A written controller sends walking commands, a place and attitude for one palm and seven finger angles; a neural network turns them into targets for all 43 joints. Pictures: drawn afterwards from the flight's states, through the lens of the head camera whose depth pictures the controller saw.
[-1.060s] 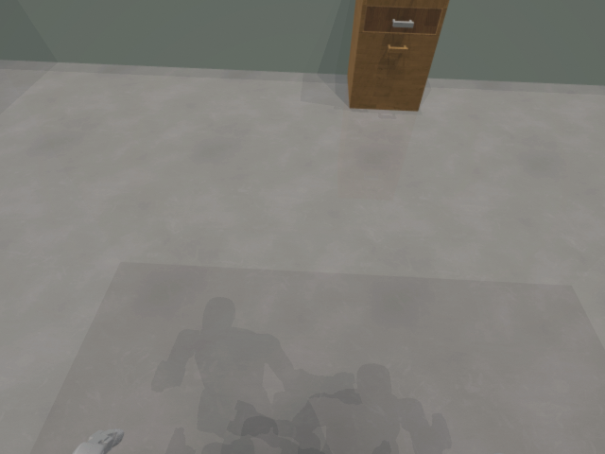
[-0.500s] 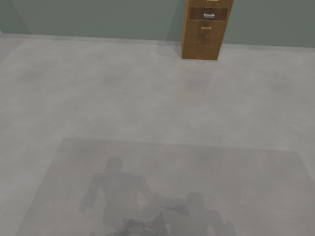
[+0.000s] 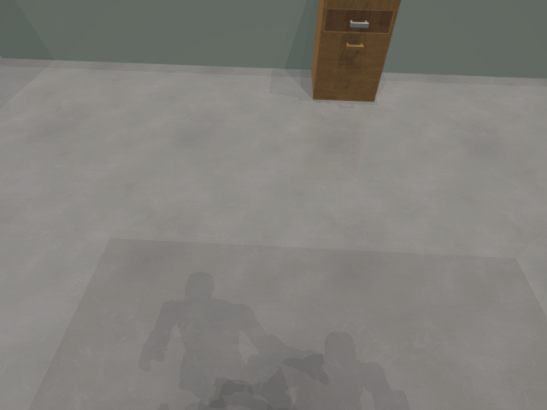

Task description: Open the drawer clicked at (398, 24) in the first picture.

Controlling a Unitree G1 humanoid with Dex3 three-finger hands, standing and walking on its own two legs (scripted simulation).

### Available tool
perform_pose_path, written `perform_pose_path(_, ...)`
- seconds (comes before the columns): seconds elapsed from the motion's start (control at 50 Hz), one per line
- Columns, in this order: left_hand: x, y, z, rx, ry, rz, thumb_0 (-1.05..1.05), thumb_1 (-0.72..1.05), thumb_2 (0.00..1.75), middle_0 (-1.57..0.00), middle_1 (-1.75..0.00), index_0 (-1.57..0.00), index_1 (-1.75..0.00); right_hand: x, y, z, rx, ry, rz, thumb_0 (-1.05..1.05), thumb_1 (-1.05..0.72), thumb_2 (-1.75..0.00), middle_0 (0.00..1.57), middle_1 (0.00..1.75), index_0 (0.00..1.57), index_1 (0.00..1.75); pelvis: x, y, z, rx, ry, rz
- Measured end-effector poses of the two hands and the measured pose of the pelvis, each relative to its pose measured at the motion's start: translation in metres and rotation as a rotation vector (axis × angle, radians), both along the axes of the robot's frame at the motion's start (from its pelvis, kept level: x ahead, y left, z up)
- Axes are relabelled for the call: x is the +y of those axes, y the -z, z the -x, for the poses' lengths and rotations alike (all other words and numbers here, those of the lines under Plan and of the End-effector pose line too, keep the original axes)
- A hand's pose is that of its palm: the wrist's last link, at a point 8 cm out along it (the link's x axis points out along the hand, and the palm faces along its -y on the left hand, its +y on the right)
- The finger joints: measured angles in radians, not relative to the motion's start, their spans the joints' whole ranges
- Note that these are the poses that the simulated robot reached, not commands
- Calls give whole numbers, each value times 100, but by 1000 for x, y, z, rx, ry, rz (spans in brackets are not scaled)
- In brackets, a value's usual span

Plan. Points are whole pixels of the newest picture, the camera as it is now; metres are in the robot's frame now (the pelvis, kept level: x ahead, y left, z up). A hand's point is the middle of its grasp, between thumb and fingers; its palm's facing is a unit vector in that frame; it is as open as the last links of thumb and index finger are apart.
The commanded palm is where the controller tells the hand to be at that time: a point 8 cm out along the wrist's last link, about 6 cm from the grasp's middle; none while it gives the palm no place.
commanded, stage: look at it before walking up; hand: left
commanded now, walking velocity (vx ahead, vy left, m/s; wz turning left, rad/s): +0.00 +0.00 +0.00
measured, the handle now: (359, 23) +2.19 -0.40 -0.25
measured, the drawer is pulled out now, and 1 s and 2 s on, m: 0.00 0.00 0.00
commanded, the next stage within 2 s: walk to a spot facing it in 0.88 s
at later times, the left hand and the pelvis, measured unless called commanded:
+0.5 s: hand out of the picture +0.08 +0.25 -0.15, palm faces -0.03 -0.94 -0.34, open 7.4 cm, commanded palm none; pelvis +0.01 +0.00 +0.00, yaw +0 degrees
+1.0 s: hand out of the picture +0.09 +0.25 -0.15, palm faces -0.03 -0.94 -0.34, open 7.4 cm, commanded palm none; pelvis +0.01 +0.00 +0.00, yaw +0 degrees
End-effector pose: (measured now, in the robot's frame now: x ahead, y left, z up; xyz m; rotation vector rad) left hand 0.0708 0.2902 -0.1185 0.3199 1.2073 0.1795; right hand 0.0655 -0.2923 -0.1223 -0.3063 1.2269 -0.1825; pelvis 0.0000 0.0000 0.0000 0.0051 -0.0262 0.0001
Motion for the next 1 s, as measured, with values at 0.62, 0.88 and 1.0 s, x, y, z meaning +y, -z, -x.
perform_pose_path(0.62,2,-1,-6,6,-5,-6,1,91,90,-20,-30,-20,-30,-1,-3,-18,-17,-12,5,0,-91,-90,21,30,21,30,-1,-1,-8,5,0,1)
perform_pose_path(0.88,1,-2,-9,7,-5,-8,1,91,90,-20,-30,-20,-30,-2,-3,-21,-14,-12,5,0,-91,-90,21,30,21,30,-2,-2,-11,5,0,0)
perform_pose_path(1.0,0,-2,-11,4,-5,-7,1,91,90,-20,-30,-20,-30,-3,-3,-22,-14,-11,6,0,-91,-90,21,30,21,30,-3,-2,-12,5,0,1)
